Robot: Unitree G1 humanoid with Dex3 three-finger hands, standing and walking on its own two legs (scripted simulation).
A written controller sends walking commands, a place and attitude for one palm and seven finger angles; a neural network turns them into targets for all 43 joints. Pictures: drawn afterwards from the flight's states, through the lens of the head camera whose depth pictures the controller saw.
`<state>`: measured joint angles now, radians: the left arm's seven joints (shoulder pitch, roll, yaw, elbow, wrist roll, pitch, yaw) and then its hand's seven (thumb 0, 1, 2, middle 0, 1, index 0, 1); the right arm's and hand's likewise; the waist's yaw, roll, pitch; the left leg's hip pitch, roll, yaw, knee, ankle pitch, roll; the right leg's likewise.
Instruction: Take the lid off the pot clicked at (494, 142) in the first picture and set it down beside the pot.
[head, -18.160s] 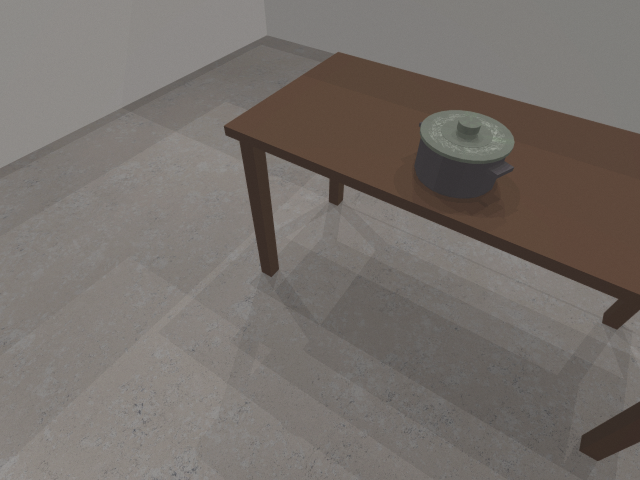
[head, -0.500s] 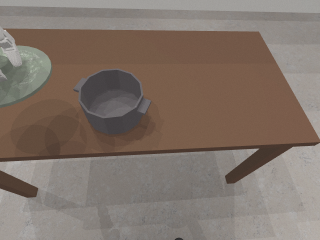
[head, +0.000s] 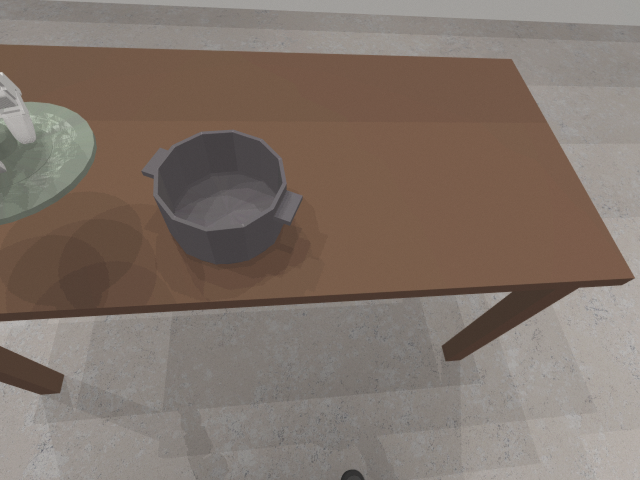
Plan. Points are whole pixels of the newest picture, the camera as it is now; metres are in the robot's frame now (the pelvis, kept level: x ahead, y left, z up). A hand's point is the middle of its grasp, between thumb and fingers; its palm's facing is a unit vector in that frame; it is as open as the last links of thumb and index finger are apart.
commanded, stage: lower the lid onto the table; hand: left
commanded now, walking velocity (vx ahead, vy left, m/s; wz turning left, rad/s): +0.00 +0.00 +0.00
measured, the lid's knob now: out of the picture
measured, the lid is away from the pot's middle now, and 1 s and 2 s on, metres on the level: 0.24 0.23 0.23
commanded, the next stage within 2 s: none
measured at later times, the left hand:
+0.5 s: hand (9, 149) +0.48 +0.33 +0.10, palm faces -0.45 -0.14 -0.88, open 7.3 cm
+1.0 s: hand (19, 167) +0.48 +0.33 +0.07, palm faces -0.48 -0.15 -0.86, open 7.3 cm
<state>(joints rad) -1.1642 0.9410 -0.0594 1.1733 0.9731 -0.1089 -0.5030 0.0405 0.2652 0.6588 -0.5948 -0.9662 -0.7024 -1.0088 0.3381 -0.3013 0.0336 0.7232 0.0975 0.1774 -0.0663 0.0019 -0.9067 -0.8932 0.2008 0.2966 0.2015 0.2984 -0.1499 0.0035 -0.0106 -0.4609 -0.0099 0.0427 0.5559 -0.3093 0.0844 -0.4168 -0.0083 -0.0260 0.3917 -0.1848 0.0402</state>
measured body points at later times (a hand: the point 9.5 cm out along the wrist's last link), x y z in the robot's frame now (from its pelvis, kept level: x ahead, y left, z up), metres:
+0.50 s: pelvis +0.00 +0.01 +0.00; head +0.11 +0.04 +0.43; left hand +0.50 +0.33 +0.15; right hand -0.02 -0.27 -0.11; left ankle -0.03 +0.06 -0.73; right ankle -0.01 -0.16 -0.73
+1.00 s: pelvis +0.00 +0.00 -0.01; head +0.12 +0.03 +0.42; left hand +0.50 +0.34 +0.12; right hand -0.03 -0.28 -0.11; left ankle -0.03 +0.06 -0.73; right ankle -0.01 -0.16 -0.73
